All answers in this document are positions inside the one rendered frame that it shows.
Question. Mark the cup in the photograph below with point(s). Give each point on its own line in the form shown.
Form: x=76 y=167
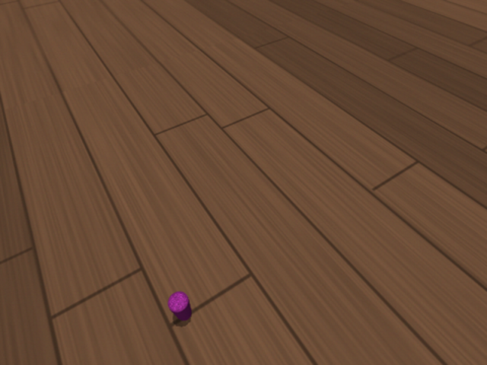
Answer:
x=179 y=305

